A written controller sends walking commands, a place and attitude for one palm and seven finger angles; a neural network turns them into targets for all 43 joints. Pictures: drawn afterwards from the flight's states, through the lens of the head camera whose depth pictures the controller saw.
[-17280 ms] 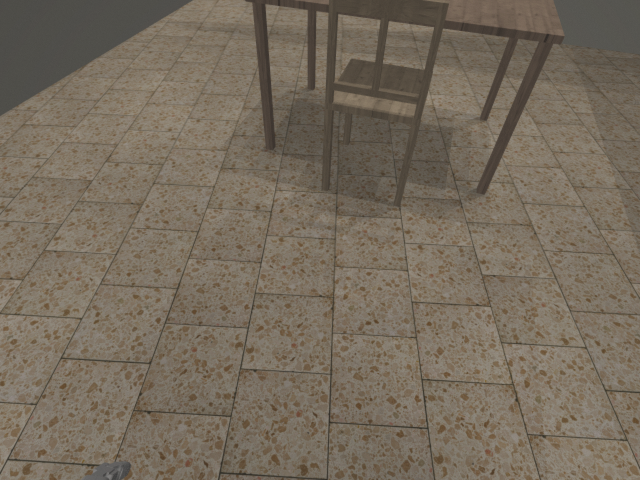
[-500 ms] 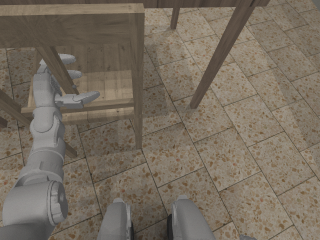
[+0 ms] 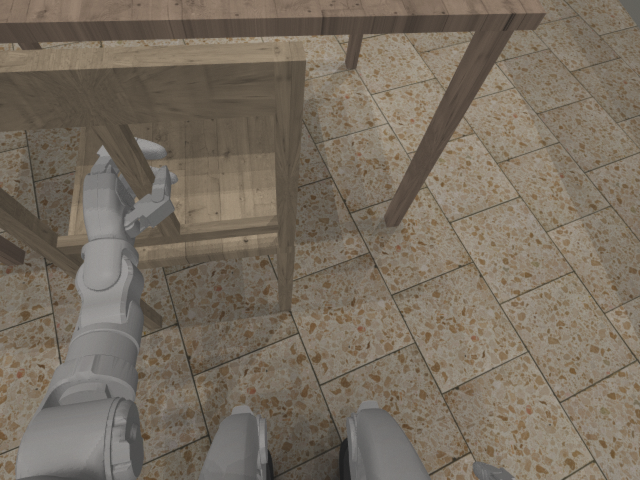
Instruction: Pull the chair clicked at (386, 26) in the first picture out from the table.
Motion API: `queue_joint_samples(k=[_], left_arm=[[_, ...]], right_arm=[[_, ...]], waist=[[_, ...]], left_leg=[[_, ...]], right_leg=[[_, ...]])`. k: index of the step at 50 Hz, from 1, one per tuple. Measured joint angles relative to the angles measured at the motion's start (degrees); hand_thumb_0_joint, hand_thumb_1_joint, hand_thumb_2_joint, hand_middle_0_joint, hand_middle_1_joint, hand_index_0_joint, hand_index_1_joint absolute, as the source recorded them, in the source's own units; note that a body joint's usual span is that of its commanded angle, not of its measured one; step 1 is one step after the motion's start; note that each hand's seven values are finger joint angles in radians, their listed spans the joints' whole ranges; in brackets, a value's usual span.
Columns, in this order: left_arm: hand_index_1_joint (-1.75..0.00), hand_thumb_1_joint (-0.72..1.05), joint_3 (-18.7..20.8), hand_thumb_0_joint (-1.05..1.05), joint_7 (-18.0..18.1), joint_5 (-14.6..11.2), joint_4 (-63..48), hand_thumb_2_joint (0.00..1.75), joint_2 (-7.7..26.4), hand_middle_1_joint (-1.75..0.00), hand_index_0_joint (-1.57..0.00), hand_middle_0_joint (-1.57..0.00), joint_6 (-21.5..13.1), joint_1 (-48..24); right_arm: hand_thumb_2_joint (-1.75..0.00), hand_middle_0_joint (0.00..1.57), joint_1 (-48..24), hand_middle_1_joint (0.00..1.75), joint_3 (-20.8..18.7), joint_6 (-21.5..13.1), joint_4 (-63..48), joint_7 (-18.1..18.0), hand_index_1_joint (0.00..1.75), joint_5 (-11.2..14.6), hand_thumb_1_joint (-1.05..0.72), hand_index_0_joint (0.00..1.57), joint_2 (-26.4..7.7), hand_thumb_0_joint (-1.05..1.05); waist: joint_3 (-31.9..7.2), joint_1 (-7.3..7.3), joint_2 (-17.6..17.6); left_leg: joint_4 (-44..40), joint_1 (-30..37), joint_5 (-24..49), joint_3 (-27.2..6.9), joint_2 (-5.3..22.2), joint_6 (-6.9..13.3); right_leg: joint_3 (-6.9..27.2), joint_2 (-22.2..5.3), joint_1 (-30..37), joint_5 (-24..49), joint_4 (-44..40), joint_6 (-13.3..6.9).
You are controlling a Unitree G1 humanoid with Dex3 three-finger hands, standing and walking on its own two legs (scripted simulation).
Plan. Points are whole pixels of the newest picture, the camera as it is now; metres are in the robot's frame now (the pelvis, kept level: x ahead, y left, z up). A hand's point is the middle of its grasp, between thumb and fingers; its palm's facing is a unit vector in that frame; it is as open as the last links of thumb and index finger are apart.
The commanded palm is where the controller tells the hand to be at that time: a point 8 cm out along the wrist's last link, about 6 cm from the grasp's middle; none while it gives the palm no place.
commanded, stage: hook a spindle and tug to test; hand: left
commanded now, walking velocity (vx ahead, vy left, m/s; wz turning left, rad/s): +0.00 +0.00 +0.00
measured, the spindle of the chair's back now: (145, 186) +0.47 +0.21 +0.01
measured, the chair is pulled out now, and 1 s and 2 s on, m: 0.01 0.09 0.22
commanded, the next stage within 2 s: step backward, pulling the chair out in 0.40 s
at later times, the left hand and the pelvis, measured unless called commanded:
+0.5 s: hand (168, 221) +0.42 +0.17 +0.02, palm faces +0.13 -0.99 -0.01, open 5.4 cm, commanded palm +0.39 +0.22 +0.02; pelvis +0.00 -0.01 +0.00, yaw +1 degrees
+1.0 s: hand (178, 251) +0.37 +0.15 +0.03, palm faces +0.08 -0.98 -0.16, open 5.5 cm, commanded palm +0.35 +0.20 +0.03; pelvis -0.02 -0.01 +0.09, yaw +1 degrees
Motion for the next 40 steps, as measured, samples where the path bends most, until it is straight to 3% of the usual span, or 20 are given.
queue_joint_samples(k=[12,26,27,29,31,33,35,40], left_arm=[[-1.45,0.7,-1.92,0.0,0.36,0.12,-4.43,0.79,-2.0,-1.45,-0.44,-0.45,-0.89,5.2],[-1.45,0.7,-2.94,0.0,0.94,-0.14,-4.85,0.81,-2.8,-1.45,-0.43,-0.45,-0.65,5.63],[-1.45,0.69,-2.96,0.0,1.98,1.25,-5.38,0.8,-2.61,-1.45,-0.43,-0.45,0.67,5.29],[-1.45,0.67,-4.4,0.0,4.9,4.13,-7.02,0.79,-1.65,-1.45,-0.43,-0.46,7.0,5.1],[-1.45,0.67,-5.33,0.01,6.87,3.51,-6.11,0.79,-1.86,-1.37,-0.44,-0.42,12.39,5.59],[-1.45,0.67,-5.68,0.02,8.87,2.85,-3.15,0.77,-2.85,-1.28,-0.45,-0.36,15.58,6.04],[-1.45,0.68,-6.04,0.03,9.48,2.45,1.11,0.76,-3.43,-1.2,-0.46,-0.33,16.0,5.73],[-1.45,0.67,-8.53,0.06,10.02,4.76,10.53,0.74,-2.99,-1.15,-0.48,-0.34,15.96,2.01]], right_arm=[[-0.9,0.2,-1.05,0.3,-0.36,-1.21,0.06,-0.05,0.3,0.08,-0.9,0.2,-0.02,0.01],[-0.9,0.2,-2.38,0.3,-0.58,-2.95,0.67,-0.88,0.3,0.2,-0.9,0.2,-0.46,0.01],[-0.9,0.2,-2.69,0.3,-0.59,-2.04,0.38,-1.31,0.3,0.83,-0.9,0.2,-0.28,0.01],[-0.9,0.2,-3.04,0.3,-0.57,0.05,-0.68,-2.93,0.3,2.43,-0.9,0.2,0.36,0.01],[-0.9,0.2,-2.34,0.3,-0.2,1.12,-1.74,-4.35,0.3,3.52,-0.9,0.2,0.78,0.01],[-0.9,0.2,-1.03,0.3,0.42,1.68,-2.3,-5.31,0.3,4.1,-0.9,0.2,0.93,0.01],[-0.9,0.2,0.12,0.3,1.16,1.98,-2.05,-5.84,0.3,4.27,-0.9,0.2,0.86,0.01],[-0.9,0.2,1.21,0.3,1.29,1.89,0.44,-6.59,0.3,4.05,-0.9,0.21,-0.01,0.01]], waist=[[-0.28,0.82,-0.26],[-0.11,1.67,-0.17],[1.2,1.72,-0.38],[4.78,1.78,-0.47],[6.2,1.56,-0.15],[5.89,1.49,-0.06],[5.32,1.4,-0.51],[5.53,1.09,-2.2]], left_leg=[[-0.31,1.39,-0.23,-0.07,-0.12,-0.25],[0.28,0.94,0.21,-0.45,-0.41,-0.8],[-0.11,2.18,0.33,-0.39,-0.5,-0.79],[-3.66,7.38,1.58,-0.22,-0.71,-0.74],[-9.24,12.73,3.88,0.11,-0.96,-0.84],[-15.13,17.46,6.21,0.54,-1.09,-0.66],[-20.02,21.31,8.25,0.72,-1.12,-0.69],[-26.75,27.04,11.55,-0.02,-1.04,-0.94]], right_leg=[[-0.06,-0.1,1.28,-0.46,0.02,-0.19],[-0.41,-0.4,0.65,-0.68,1.44,-0.75],[-0.35,-0.48,1.81,-0.65,1.2,-0.78],[-0.23,-0.62,6.88,0.53,-2.05,-0.53],[0.03,-0.79,12.12,2.78,-7.5,-0.27],[0.35,-0.78,16.67,5.18,-13.27,-0.3],[0.43,-0.73,20.44,7.29,-18.11,-0.37],[-0.45,-0.51,26.86,10.9,-25.76,-0.38]])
